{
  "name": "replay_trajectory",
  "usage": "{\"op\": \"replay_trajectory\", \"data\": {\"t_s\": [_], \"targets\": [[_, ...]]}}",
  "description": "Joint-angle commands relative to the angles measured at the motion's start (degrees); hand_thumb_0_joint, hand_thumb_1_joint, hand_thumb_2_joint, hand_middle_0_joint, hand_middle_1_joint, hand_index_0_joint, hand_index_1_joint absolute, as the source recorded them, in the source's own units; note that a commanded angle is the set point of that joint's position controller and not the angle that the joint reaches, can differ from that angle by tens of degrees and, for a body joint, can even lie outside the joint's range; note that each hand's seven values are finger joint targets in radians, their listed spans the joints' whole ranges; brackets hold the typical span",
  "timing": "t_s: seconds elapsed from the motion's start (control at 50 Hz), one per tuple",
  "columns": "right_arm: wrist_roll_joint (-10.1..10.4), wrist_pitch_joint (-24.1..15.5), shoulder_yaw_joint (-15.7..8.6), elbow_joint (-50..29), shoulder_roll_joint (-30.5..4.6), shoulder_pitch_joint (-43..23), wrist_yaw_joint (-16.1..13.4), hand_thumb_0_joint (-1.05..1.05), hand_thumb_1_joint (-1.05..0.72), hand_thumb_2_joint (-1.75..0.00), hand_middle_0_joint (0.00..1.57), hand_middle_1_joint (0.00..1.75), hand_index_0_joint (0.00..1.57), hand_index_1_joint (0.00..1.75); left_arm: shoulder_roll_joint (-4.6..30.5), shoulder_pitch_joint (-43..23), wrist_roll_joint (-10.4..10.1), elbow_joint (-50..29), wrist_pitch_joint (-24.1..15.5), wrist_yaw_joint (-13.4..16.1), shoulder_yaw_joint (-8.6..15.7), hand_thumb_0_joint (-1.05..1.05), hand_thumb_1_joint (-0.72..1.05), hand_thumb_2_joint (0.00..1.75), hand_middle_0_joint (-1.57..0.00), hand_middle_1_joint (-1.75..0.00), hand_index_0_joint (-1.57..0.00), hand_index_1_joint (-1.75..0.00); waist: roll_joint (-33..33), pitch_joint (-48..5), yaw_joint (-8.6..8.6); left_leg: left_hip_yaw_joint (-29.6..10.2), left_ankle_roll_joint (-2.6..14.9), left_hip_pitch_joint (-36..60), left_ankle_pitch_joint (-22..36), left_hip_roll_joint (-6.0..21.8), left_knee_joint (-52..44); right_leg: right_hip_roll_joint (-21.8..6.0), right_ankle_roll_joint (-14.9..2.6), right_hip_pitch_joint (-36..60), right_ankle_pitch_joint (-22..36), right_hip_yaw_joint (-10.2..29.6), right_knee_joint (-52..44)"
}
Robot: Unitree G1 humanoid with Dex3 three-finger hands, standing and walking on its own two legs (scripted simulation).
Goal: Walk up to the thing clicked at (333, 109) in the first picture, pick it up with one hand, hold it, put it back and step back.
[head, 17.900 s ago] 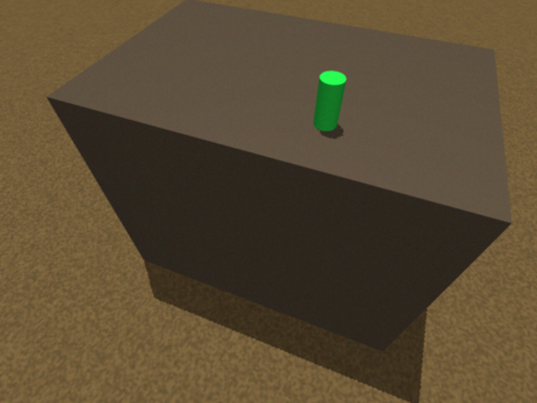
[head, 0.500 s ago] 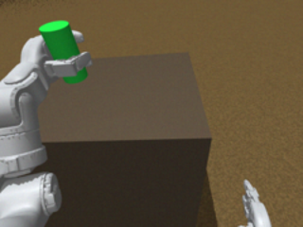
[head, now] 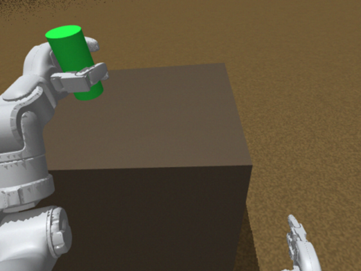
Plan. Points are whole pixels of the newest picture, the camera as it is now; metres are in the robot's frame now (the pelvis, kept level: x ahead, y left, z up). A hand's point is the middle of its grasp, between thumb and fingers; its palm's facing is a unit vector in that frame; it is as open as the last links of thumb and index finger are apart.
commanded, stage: hold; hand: left
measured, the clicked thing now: (77, 65) +0.35 +0.17 +0.34
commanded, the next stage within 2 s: crouch in 0.46 s
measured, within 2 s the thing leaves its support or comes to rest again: neither
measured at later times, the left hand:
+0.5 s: hand (85, 70) +0.34 +0.16 +0.33, palm faces +0.06 -1.00 -0.02, open 7.0 cm
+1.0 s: hand (102, 88) +0.40 +0.16 +0.27, palm faces +0.11 -0.99 +0.02, open 7.0 cm
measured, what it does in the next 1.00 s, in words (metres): stands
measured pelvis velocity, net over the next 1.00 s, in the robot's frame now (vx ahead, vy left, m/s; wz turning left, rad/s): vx -0.01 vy -0.01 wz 0.00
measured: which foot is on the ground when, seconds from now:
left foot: down 0.00-1.00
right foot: down 0.00-1.00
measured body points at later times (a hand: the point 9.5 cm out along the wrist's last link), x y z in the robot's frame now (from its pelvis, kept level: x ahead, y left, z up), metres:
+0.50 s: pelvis +0.00 +0.00 +0.00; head -0.06 -0.04 +0.44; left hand +0.34 +0.21 +0.34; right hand +0.17 -0.24 -0.06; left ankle +0.04 +0.14 -0.72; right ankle +0.03 -0.14 -0.72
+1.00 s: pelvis -0.01 -0.01 +0.00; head -0.04 -0.03 +0.45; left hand +0.39 +0.22 +0.27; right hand +0.15 -0.26 -0.06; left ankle +0.04 +0.14 -0.72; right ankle +0.03 -0.14 -0.72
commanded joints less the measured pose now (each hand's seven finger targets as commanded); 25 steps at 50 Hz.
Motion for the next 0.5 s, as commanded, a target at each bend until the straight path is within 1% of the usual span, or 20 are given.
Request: {"op": "replay_trajectory", "data": {"t_s": [0.0, 0.02, 0.06, 0.08, 0.1, 0.16, 0.18, 0.2, 0.22, 0.24, 0.26, 0.28, 0.3, 0.34, 0.36, 0.38, 0.42, 0.44, 0.46, 0.48], "targets": [[0.5, -3.6, -2.5, -10.4, -5.4, -9.2, -0.4, 0.0, 0.55, -0.05, 0.05, 0.05, 0.05, 0.05, 12.0, -30.0, -0.7, -13.8, -5.1, 0.8, 3.2, 0.0, 0.47, 1.3, -1.3, -1.4, -1.32, -1.4, -4.3, -8.6, 0.15, 1.4, 1.42, 5.9, 1.0, -0.9, -6.9, 2.5, -1.47, -0.6, 1.5, -5.3, -7.5], [0.4, -3.7, -2.7, -10.4, -5.5, -9.1, -0.4, 0.0, 0.55, -0.05, 0.05, 0.05, 0.05, 0.05, 12.7, -30.6, -0.7, -15.5, -5.5, 1.1, 4.1, 0.0, 0.47, 1.3, -1.32, -1.41, -1.34, -1.41, -3.5, -10.2, 0.56, 1.5, 1.41, 6.5, 1.5, -1.0, -6.5, 2.3, -1.51, -0.2, 1.9, -5.0, -7.5], [0.2, -3.7, -2.9, -9.9, -5.6, -8.6, -0.6, 0.0, 0.55, -0.06, 0.05, 0.05, 0.05, 0.05, 13.5, -31.8, -0.4, -13.4, -5.3, 1.7, 4.8, 0.0, 0.44, 1.31, -1.31, -1.41, -1.33, -1.42, -5.2, -11.2, -0.26, 1.8, 1.59, 7.0, 2.9, -1.2, -5.7, 2.3, -1.3, 0.6, 3.3, -5.0, -7.3], [0.3, -3.7, -2.6, -10.2, -5.3, -10.0, -0.7, 0.0, 0.55, -0.06, 0.05, 0.05, 0.05, 0.05, 13.7, -32.3, -0.3, -15.2, -5.5, 2.1, 4.5, 0.0, 0.43, 1.31, -1.31, -1.41, -1.33, -1.41, -3.3, -10.8, 0.38, 2.1, 1.5, 6.5, 3.2, -1.4, -5.6, 2.1, -1.43, 0.6, 3.4, -4.9, -7.3], [0.2, -3.7, -3.2, -10.1, -5.5, -9.4, -0.8, 0.0, 0.54, -0.06, 0.05, 0.05, 0.05, 0.05, 13.7, -32.8, -0.2, -14.3, -5.5, 2.3, 4.7, 0.0, 0.44, 1.31, -1.31, -1.42, -1.33, -1.42, -3.8, -11.7, -0.25, 2.2, 1.46, 7.2, 3.7, -1.4, -5.4, 2.2, -1.43, 0.6, 3.8, -4.8, -7.1], [0.1, -3.7, -2.8, -9.1, -5.1, -9.0, -1.1, 0.0, 0.55, -0.06, 0.05, 0.05, 0.05, 0.05, 13.8, -32.4, -0.1, -12.3, -5.3, 2.1, 5.0, 0.0, 0.45, 1.32, -1.33, -1.43, -1.35, -1.43, -4.6, -11.0, 0.07, 2.4, 1.66, 6.3, 3.5, -1.7, -5.2, 2.1, -1.33, 0.9, 3.4, -4.8, -7.6], [0.3, -3.9, -2.2, -9.1, -4.9, -9.4, -0.9, 0.0, 0.55, -0.05, 0.05, 0.05, 0.05, 0.05, 13.2, -31.8, -0.1, -10.0, -4.9, 2.2, 4.4, 0.0, 0.44, 1.32, -1.33, -1.43, -1.35, -1.43, -5.4, -9.5, -0.05, 2.4, 1.66, 5.5, 3.2, -1.7, -5.5, 2.3, -1.31, 0.5, 3.1, -5.1, -7.6], [0.1, -3.8, -2.7, -8.9, -5.0, -9.6, -1.0, 0.0, 0.55, -0.06, 0.05, 0.05, 0.05, 0.05, 13.4, -32.0, 0.0, -10.9, -5.0, 2.1, 4.5, 0.0, 0.43, 1.33, -1.34, -1.44, -1.36, -1.44, -5.4, -10.5, 0.23, 2.5, 1.64, 5.8, 3.4, -1.7, -5.4, 2.2, -1.33, 0.7, 3.3, -4.9, -7.7], [0.1, -3.7, -2.1, -8.8, -4.7, -9.3, -0.9, 0.0, 0.55, -0.06, 0.05, 0.05, 0.05, 0.05, 13.6, -32.3, 0.2, -10.3, -4.9, 2.0, 4.2, 0.0, 0.44, 1.33, -1.34, -1.44, -1.35, -1.44, -4.5, -10.0, 0.22, 2.7, 1.65, 5.2, 3.3, -1.9, -5.4, 2.0, -1.42, 0.4, 3.3, -4.7, -7.8], [0.2, -3.8, -1.9, -9.4, -4.7, -9.5, -0.8, 0.0, 0.55, -0.05, 0.05, 0.05, 0.05, 0.05, 14.2, -32.6, 0.1, -10.2, -4.8, 1.8, 4.8, 0.0, 0.44, 1.33, -1.33, -1.44, -1.35, -1.44, -4.8, -10.3, 0.49, 2.7, 1.64, 5.8, 3.7, -1.8, -5.4, 2.0, -1.36, 0.9, 3.5, -4.8, -7.7], [0.2, -3.8, -2.0, -9.0, -4.7, -8.9, -0.8, 0.0, 0.55, -0.05, 0.05, 0.05, 0.05, 0.05, 14.1, -30.8, 0.2, -8.7, -4.7, 1.5, 4.7, 0.0, 0.43, 1.32, -1.34, -1.44, -1.36, -1.44, -5.3, -9.3, 0.64, 2.6, 1.77, 5.0, 3.8, -1.7, -5.4, 2.1, -1.43, 1.0, 3.4, -4.9, -7.7], [0.3, -3.7, -2.4, -9.9, -5.4, -8.5, -0.7, 0.0, 0.55, -0.05, 0.05, 0.05, 0.05, 0.05, 13.2, -28.6, 0.2, -6.0, -4.3, 1.2, 4.4, 0.0, 0.45, 1.32, -1.35, -1.45, -1.37, -1.45, -6.9, -9.0, 0.02, 2.7, 1.89, 4.7, 3.8, -1.8, -5.4, 2.1, -1.22, 0.7, 3.6, -4.9, -8.0], [0.3, -3.8, -2.3, -10.5, -5.2, -9.4, -0.5, 0.0, 0.55, -0.05, 0.05, 0.05, 0.05, 0.05, 12.3, -27.9, 0.1, -6.9, -4.1, 1.1, 3.8, 0.0, 0.44, 1.32, -1.34, -1.45, -1.37, -1.44, -7.4, -8.0, 0.73, 2.4, 1.79, 4.5, 3.5, -1.6, -5.9, 2.3, -1.27, 0.9, 3.2, -5.0, -7.8], [0.4, -3.6, -1.0, -10.8, -4.2, -8.5, -0.2, 0.0, 0.55, -0.05, 0.05, 0.05, 0.05, 0.05, 11.3, -28.0, -0.2, -9.3, -4.3, 0.5, 2.8, 0.0, 0.44, 1.33, -1.34, -1.45, -1.36, -1.45, -5.1, -8.9, 0.59, 2.6, 1.6, 5.3, 3.8, -1.6, -6.1, 2.2, -1.53, 0.2, 3.3, -5.0, -7.7], [0.5, -3.6, -1.9, -10.6, -5.1, -8.6, -0.2, 0.0, 0.55, -0.05, 0.05, 0.05, 0.05, 0.05, 12.0, -27.5, -0.4, -8.7, -4.3, 0.3, 3.6, 0.0, 0.43, 1.32, -1.33, -1.44, -1.36, -1.44, -6.1, -7.9, 0.66, 1.9, 1.6, 5.2, 3.2, -1.1, -6.5, 2.4, -1.47, 0.1, 3.0, -5.2, -7.6], [0.5, -3.6, -1.2, -10.9, -4.5, -8.2, 0.0, 0.0, 0.55, -0.05, 0.05, 0.05, 0.05, 0.05, 10.7, -28.2, -0.3, -9.7, -4.3, 0.1, 2.0, 0.0, 0.44, 1.32, -1.33, -1.44, -1.35, -1.44, -5.1, -8.5, 0.17, 2.0, 1.61, 5.7, 3.1, -1.1, -6.6, 2.3, -1.55, 0.1, 3.1, -5.0, -7.6], [0.6, -3.7, -2.5, -11.5, -5.6, -8.9, -0.1, 0.0, 0.55, -0.05, 0.05, 0.05, 0.05, 0.05, 12.1, -28.6, -0.3, -12.4, -4.5, 0.3, 2.8, 0.0, 0.44, 1.31, -1.32, -1.42, -1.33, -1.42, -5.0, -9.4, 0.21, 1.9, 1.61, 6.2, 2.4, -1.1, -6.5, 2.4, -1.53, -0.2, 2.5, -5.0, -7.7], [0.4, -3.7, -2.4, -10.6, -5.7, -8.5, -0.2, 0.0, 0.55, -0.05, 0.05, 0.05, 0.05, 0.05, 12.5, -29.0, -0.3, -11.2, -4.4, 0.3, 3.2, 0.0, 0.43, 1.31, -1.31, -1.42, -1.33, -1.42, -5.6, -8.1, -0.26, 1.8, 1.67, 5.9, 1.3, -1.1, -6.7, 2.4, -1.36, -0.6, 1.8, -5.0, -8.0], [0.3, -3.7, -1.7, -10.1, -5.0, -9.2, -0.2, 0.0, 0.55, -0.05, 0.05, 0.05, 0.05, 0.05, 12.5, -31.8, -0.4, -14.3, -4.7, 0.4, 3.0, 0.0, 0.43, 1.3, -1.31, -1.41, -1.33, -1.41, -3.2, -9.4, 0.09, 1.8, 1.49, 6.4, 1.3, -1.1, -6.8, 2.3, -1.5, -0.4, 1.8, -4.9, -7.9], [0.4, -4.0, -2.1, -10.2, -5.1, -9.6, -0.3, 0.0, 0.55, -0.05, 0.05, 0.05, 0.05, 0.05, 12.6, -31.8, -0.4, -14.6, -4.9, 0.8, 3.1, 0.0, 0.43, 1.3, -1.3, -1.4, -1.31, -1.4, -2.9, -8.9, 0.1, 1.7, 1.44, 6.3, 0.4, -1.0, -6.9, 2.3, -1.52, -0.8, 1.2, -5.0, -7.9]]}}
